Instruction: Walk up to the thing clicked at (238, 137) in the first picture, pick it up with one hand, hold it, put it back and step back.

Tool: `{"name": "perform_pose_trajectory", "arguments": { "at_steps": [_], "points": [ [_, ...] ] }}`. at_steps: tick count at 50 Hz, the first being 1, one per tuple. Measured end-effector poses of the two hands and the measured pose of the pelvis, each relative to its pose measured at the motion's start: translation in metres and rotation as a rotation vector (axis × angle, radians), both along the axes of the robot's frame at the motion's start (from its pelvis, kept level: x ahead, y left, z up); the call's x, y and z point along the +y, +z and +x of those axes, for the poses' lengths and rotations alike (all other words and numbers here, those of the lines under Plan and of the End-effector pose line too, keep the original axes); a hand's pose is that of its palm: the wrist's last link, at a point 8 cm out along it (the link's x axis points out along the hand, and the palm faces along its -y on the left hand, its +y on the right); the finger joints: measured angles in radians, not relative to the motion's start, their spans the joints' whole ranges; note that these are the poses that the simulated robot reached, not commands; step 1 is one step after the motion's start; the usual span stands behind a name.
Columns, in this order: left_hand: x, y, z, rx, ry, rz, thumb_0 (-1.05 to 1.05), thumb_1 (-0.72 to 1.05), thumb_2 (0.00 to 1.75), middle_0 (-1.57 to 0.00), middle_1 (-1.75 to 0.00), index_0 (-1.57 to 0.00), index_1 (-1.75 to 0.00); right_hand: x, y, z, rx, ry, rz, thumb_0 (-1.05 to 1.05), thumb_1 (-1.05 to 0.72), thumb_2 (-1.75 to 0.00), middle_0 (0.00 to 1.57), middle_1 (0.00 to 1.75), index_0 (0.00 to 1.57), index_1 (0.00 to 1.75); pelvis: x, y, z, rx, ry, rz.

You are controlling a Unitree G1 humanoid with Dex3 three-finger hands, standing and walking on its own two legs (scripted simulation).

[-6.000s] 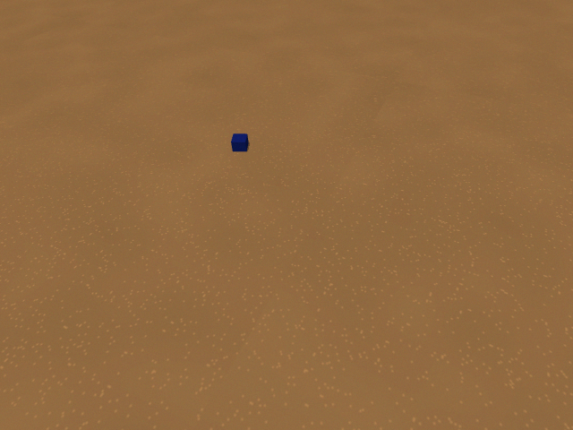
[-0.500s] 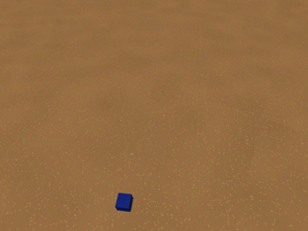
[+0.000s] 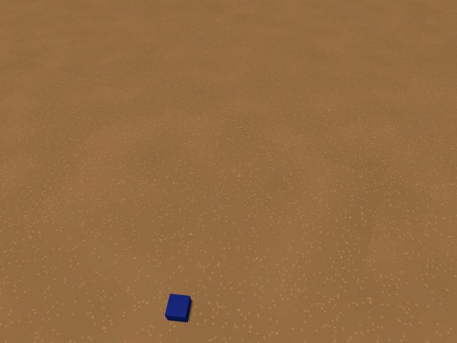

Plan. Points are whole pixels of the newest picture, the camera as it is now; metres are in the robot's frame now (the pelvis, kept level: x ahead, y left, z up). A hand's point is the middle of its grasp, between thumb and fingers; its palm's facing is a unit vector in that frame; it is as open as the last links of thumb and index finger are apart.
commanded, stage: stand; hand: left
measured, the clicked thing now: (178, 308) +0.43 +0.26 -0.75
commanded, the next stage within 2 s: walk up in 1.64 s
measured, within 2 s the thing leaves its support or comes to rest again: neither
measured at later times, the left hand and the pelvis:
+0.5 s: hand out of the picture +0.09 +0.24 -0.16, palm faces -0.02 -0.94 -0.34, open 7.4 cm; pelvis +0.01 -0.01 +0.00, yaw +0 degrees
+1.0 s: hand out of the picture +0.08 +0.25 -0.16, palm faces -0.02 -0.94 -0.34, open 7.4 cm; pelvis +0.00 -0.01 +0.00, yaw +0 degrees
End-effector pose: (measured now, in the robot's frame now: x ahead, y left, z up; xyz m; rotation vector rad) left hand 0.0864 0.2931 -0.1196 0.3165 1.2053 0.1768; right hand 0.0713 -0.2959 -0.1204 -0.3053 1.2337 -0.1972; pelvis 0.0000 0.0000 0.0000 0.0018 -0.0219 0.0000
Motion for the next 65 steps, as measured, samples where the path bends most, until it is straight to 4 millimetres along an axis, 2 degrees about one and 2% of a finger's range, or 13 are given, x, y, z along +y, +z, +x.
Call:
{"name": "perform_pose_trajectory", "arguments": {
  "at_steps": [22, 45, 65],
  "points": [
    [-0.003, 0.0, -0.007, 0.023, 0.019, 0.008, 0.01, 0.9, 0.9, -0.2, -0.3, -0.21, -0.3, -0.003, -0.001, 0.011, -0.006, 0.012, 0.006, 0.01, -0.91, -0.89, 0.2, 0.3, 0.2, 0.3, -0.006, 0.0, 0.006, -0.003, 0.002, -0.001],
    [-0.004, 0.0, -0.016, 0.031, 0.023, 0.009, 0.01, 0.9, 0.9, -0.21, -0.3, -0.21, -0.3, -0.008, -0.002, -0.001, 0.012, 0.014, 0.0, 0.01, -0.91, -0.89, 0.2, 0.3, 0.2, 0.3, -0.008, 0.0, 0.003, -0.007, 0.004, 0.0],
    [-0.004, 0.002, -0.016, 0.025, 0.022, 0.015, 0.01, 0.9, 0.9, -0.21, -0.3, -0.21, -0.3, -0.007, -0.003, -0.002, 0.012, 0.02, 0.004, 0.01, -0.91, -0.89, 0.2, 0.3, 0.2, 0.3, -0.009, 0.0, 0.003, -0.006, 0.006, 0.001]
  ]
}}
